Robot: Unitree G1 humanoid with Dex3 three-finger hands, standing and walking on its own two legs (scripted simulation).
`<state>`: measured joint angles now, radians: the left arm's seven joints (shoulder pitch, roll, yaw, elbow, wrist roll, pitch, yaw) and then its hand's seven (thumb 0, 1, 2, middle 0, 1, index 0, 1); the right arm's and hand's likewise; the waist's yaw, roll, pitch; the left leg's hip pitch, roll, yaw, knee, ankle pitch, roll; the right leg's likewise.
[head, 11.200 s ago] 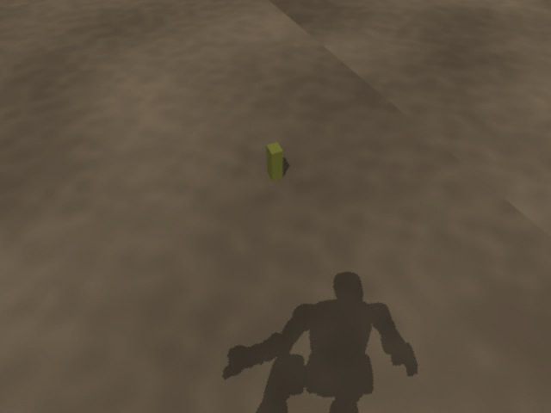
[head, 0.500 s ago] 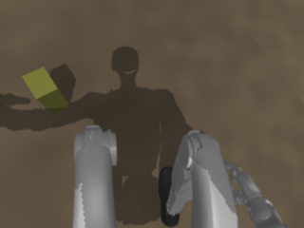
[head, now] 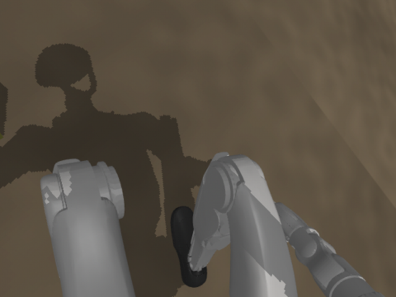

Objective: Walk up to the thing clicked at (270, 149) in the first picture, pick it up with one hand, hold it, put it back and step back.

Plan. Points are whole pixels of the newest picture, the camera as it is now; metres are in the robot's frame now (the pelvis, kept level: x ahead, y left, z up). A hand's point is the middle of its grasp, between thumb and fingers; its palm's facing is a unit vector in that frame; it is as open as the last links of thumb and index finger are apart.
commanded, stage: close in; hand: left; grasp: from the side
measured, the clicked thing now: out of the picture +0.41 +0.37 -0.19
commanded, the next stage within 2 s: rest palm in 1.08 s
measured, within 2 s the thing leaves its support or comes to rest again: neither
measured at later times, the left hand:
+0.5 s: hand out of the picture +0.34 +0.40 -0.18, palm faces +0.61 -0.79 +0.02, open 17.5 cm
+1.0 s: hand out of the picture +0.36 +0.38 -0.18, palm faces +0.61 -0.79 +0.00, open 17.4 cm
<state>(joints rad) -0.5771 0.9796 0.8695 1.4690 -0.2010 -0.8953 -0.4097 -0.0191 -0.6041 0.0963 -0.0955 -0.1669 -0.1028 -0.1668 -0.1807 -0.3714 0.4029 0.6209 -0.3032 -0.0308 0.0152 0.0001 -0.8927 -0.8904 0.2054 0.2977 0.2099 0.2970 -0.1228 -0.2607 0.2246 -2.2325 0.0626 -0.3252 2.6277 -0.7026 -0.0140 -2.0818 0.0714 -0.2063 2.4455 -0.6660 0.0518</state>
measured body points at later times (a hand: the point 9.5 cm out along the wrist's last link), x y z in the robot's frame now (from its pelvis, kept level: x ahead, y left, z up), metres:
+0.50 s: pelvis -0.01 +0.01 -0.02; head +0.18 +0.21 +0.33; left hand +0.31 +0.44 -0.18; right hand +0.19 -0.23 -0.03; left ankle +0.08 +0.13 -0.25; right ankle +0.12 -0.12 -0.25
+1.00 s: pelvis -0.01 +0.01 -0.02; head +0.19 +0.20 +0.33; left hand +0.32 +0.42 -0.18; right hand +0.19 -0.23 -0.04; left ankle +0.08 +0.13 -0.25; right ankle +0.12 -0.12 -0.25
